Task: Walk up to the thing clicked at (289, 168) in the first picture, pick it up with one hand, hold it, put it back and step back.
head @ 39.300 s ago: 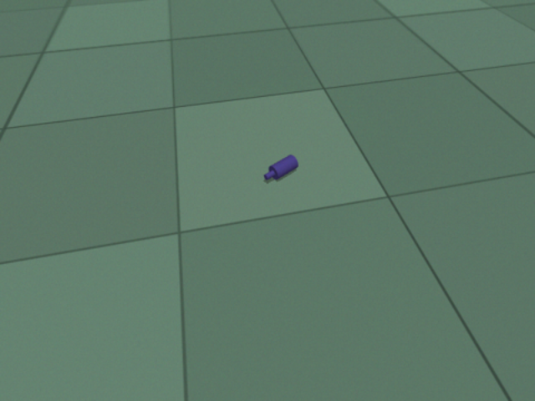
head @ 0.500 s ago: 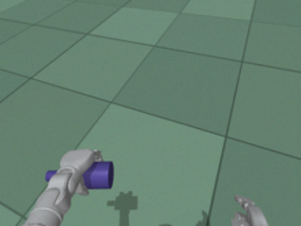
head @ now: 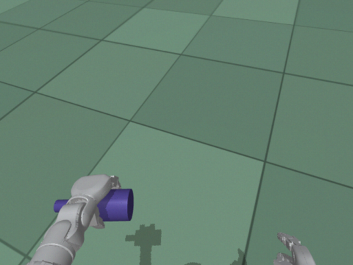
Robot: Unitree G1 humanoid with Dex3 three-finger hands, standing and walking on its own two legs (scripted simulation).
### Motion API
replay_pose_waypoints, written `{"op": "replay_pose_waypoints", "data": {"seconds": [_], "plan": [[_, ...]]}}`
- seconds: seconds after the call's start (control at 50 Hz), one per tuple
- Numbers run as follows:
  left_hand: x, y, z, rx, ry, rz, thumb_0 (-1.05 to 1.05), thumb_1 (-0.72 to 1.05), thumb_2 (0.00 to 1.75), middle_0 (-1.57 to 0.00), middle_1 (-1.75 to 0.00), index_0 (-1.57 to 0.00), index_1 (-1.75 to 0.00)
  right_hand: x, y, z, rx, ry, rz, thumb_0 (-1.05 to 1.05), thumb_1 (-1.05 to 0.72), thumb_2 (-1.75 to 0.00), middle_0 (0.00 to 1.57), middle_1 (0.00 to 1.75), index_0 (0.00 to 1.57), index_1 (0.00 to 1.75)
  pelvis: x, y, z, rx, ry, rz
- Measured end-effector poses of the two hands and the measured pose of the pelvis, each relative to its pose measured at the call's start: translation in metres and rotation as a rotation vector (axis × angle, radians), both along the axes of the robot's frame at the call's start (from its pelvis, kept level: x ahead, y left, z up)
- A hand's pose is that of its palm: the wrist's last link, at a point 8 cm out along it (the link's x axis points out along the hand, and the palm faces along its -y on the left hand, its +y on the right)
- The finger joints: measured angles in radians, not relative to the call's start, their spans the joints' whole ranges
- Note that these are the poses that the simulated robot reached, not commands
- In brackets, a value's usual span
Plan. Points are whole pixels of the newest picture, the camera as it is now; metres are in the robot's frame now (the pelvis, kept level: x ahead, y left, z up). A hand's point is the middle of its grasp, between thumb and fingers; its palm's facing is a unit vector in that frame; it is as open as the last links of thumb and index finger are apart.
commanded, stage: crouch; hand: left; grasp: from above
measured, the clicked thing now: (93, 205) +0.29 +0.24 -0.07
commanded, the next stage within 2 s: lower in 1.78 s
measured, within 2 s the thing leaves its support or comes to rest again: neither
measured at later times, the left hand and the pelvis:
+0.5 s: hand (114, 225) +0.28 +0.22 -0.21, palm faces -0.47 +0.02 -0.88, open 10.6 cm; pelvis -0.03 +0.00 -0.08, yaw +1 degrees
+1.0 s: hand (130, 240) +0.30 +0.23 -0.45, palm faces -0.49 -0.02 -0.87, open 10.6 cm; pelvis -0.07 +0.01 -0.27, yaw +1 degrees
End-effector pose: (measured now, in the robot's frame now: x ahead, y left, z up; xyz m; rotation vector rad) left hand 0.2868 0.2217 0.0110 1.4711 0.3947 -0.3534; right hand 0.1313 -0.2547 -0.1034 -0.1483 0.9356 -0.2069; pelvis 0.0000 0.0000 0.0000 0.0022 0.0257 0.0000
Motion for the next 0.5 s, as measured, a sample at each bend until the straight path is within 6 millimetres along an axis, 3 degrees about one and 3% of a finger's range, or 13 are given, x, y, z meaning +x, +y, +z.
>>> {"op": "replay_pose_waypoints", "data": {"seconds": [0.12, 0.24, 0.36, 0.5], "plan": [[-0.003, 0.000, -0.011, 0.000, 0.005, 0.006, -0.01, -0.13, 0.61, -0.68, -0.50, -0.70, -0.53, 0.000, -0.001, 0.000, -0.001, 0.006, 0.002, 0.01, -0.89, -0.90, 0.20, 0.30, 0.20, 0.30, -0.001, -0.001, -0.001, 0.001, 0.008, 0.002], [-0.008, 0.002, -0.040, 0.014, 0.014, 0.011, -0.01, -0.13, 0.61, -0.69, -0.50, -0.70, -0.53, -0.008, -0.004, -0.006, -0.016, 0.052, 0.011, 0.00, -0.89, -0.90, 0.20, 0.30, 0.20, 0.30, -0.005, -0.003, -0.006, 0.002, 0.049, 0.010], [-0.010, 0.003, -0.088, 0.049, 0.028, -0.007, -0.01, -0.13, 0.60, -0.69, -0.49, -0.71, -0.52, -0.029, -0.015, -0.029, -0.051, 0.132, 0.016, 0.00, -0.89, -0.90, 0.20, 0.30, 0.21, 0.30, -0.014, -0.004, -0.028, -0.005, 0.144, 0.021], [0.000, 0.002, -0.162, 0.073, 0.003, -0.049, -0.01, -0.11, 0.57, -0.69, -0.48, -0.71, -0.52, -0.066, -0.031, -0.082, -0.111, 0.235, -0.001, 0.00, -0.89, -0.90, 0.20, 0.30, 0.21, 0.30, -0.028, -0.002, -0.081, -0.017, 0.296, 0.025]]}}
